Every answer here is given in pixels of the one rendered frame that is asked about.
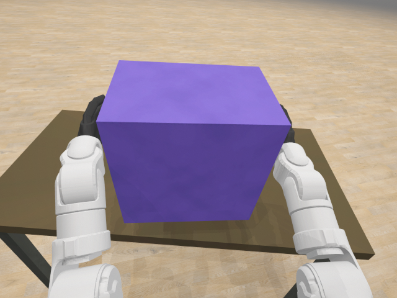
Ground left robot hand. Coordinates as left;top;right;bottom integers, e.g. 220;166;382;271
78;95;105;144

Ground left robot upper arm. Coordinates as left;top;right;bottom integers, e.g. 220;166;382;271
49;263;123;298

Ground table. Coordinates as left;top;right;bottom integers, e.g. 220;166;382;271
0;110;375;298

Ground carton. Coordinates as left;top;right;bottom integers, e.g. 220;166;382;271
96;60;291;223

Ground right robot hand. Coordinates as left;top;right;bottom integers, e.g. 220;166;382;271
280;104;295;143

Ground robot left forearm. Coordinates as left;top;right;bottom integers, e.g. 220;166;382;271
47;135;111;298

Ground right robot upper arm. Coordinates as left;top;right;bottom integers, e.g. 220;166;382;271
296;261;372;298

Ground robot right forearm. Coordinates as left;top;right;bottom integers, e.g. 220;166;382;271
273;143;373;298

